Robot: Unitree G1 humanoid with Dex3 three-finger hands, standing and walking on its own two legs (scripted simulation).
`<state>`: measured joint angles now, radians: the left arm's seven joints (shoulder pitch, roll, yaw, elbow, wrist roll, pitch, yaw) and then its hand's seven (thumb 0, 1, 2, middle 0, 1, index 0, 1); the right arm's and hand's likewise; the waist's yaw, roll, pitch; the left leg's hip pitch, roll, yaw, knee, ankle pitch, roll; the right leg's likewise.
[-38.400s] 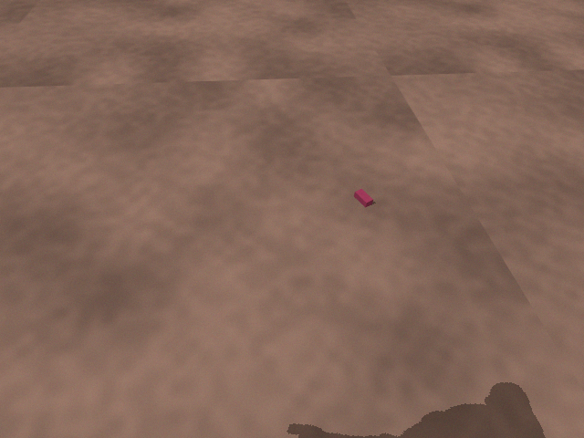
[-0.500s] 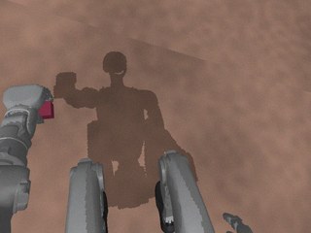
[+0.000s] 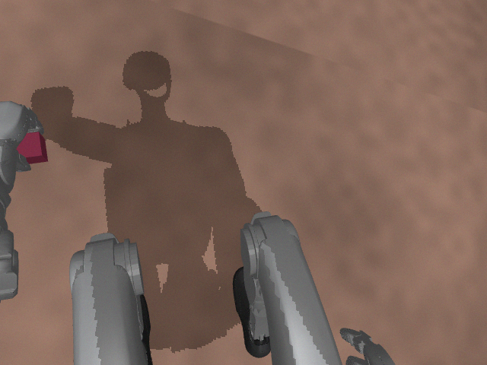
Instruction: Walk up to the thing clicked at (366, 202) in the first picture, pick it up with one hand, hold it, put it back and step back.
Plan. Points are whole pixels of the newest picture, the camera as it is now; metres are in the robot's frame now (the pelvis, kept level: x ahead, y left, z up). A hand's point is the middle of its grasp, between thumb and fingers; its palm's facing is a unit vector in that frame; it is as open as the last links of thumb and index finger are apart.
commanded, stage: crouch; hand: left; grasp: from above
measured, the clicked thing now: (14, 150) +0.48 +0.31 -0.19
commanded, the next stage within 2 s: lower in 0.52 s
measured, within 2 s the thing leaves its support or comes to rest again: rests again in 1.98 s
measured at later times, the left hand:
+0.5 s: hand (18, 152) +0.48 +0.31 -0.20, palm faces -0.44 -0.08 -0.89, open 7.0 cm
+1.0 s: hand (31, 160) +0.48 +0.31 -0.25, palm faces -0.46 -0.10 -0.88, open 7.0 cm
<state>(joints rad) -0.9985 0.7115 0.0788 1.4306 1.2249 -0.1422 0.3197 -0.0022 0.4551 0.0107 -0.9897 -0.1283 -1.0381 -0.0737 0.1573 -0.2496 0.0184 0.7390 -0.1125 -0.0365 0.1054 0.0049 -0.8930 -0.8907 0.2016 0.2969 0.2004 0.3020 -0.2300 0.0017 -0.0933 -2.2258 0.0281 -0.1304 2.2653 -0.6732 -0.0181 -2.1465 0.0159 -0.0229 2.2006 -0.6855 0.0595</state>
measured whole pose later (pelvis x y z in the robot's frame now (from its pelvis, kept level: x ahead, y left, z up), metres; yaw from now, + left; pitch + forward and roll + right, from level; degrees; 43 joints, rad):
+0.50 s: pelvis +0.00 +0.00 -0.04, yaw -2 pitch +34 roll -9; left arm -1.04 0.82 0.11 1.49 1.26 -0.19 0.36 0.00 0.45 0.00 -1.00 -0.12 -1.05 -0.07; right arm 0.15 -0.27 0.09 0.72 -0.14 -0.04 0.13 0.00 -0.90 -0.89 0.20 0.30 0.20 0.30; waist -0.26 -0.02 -0.03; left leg -2.33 0.02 -0.17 2.40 -0.68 -0.02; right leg -2.23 0.03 -0.05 2.32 -0.69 0.06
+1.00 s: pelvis +0.00 +0.00 -0.06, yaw -4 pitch +33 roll -10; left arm -1.06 0.91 0.14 1.59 1.30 -0.24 0.43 -0.01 0.43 0.02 -1.01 -0.14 -1.05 -0.10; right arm 0.13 -0.28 0.15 0.70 -0.18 -0.05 0.15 0.00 -0.90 -0.89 0.20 0.30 0.20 0.30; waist -0.30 -0.07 0.04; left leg -2.37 0.01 -0.21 2.48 -0.70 -0.03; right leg -2.26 0.04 -0.07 2.37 -0.69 0.07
